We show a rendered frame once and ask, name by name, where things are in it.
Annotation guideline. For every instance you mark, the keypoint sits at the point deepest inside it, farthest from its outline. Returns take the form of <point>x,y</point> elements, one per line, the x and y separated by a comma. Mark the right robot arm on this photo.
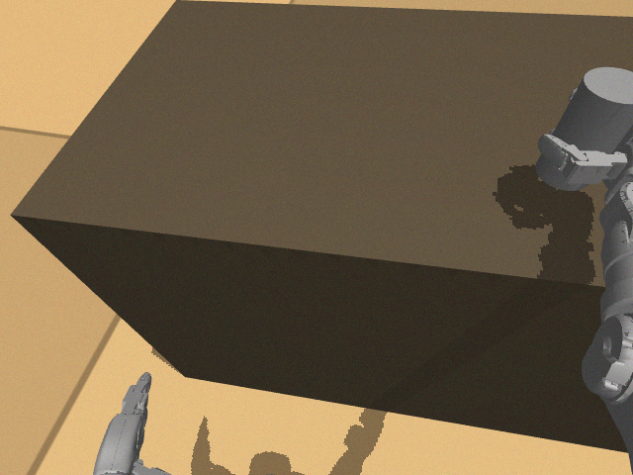
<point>607,367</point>

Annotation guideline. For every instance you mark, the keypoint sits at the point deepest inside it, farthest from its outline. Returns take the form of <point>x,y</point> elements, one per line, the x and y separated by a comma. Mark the right robot hand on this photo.
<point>587,166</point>

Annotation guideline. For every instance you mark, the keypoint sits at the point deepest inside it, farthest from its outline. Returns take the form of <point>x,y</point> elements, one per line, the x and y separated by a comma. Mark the left robot hand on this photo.
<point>119,450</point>

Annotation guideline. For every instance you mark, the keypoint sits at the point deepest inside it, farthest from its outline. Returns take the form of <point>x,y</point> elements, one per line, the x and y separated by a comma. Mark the can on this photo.
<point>598,117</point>

